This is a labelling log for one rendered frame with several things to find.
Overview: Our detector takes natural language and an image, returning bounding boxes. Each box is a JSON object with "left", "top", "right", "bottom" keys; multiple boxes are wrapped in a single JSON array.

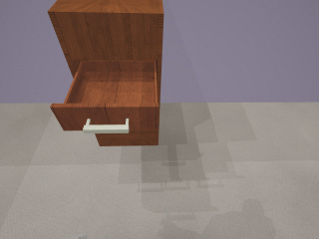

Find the cabinet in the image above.
[{"left": 48, "top": 0, "right": 164, "bottom": 146}]

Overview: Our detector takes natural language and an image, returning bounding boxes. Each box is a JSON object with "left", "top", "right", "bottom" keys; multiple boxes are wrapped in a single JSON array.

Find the drawer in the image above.
[{"left": 50, "top": 61, "right": 159, "bottom": 131}]

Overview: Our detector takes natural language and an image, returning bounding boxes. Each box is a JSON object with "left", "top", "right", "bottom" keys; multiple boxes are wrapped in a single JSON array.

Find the handle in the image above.
[{"left": 83, "top": 119, "right": 130, "bottom": 133}]

